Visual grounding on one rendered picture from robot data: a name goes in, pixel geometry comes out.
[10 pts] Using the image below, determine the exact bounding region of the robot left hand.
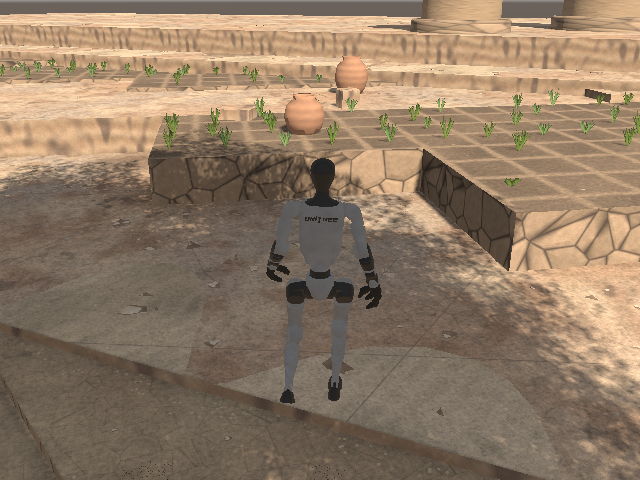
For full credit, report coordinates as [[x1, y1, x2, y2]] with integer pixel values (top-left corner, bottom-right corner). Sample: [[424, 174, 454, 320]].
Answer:
[[266, 265, 290, 282]]

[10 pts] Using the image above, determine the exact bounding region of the robot left foot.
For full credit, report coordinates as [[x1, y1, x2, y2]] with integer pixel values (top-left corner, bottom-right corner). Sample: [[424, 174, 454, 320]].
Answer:
[[280, 389, 295, 404]]

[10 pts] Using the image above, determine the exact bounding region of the left robot forearm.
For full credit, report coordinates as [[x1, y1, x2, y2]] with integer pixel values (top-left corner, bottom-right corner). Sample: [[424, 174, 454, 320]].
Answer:
[[267, 240, 284, 270]]

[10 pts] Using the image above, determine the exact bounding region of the right robot forearm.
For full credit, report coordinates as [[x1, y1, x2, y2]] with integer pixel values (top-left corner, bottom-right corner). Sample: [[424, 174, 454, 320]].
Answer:
[[359, 243, 380, 288]]

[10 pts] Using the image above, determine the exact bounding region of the robot torso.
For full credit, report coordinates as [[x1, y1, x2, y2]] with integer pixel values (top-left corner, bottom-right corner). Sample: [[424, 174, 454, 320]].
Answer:
[[298, 196, 345, 300]]

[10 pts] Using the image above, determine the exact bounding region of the robot right hand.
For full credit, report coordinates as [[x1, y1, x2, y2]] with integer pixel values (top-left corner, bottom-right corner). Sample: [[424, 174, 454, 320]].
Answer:
[[358, 284, 382, 309]]

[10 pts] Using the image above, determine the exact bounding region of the robot right upper arm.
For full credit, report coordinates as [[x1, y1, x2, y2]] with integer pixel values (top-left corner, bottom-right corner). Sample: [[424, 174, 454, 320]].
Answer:
[[343, 202, 369, 259]]

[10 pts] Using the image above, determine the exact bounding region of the robot left upper arm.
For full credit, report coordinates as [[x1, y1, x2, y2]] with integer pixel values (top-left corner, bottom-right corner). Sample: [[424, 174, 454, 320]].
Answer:
[[273, 201, 301, 256]]

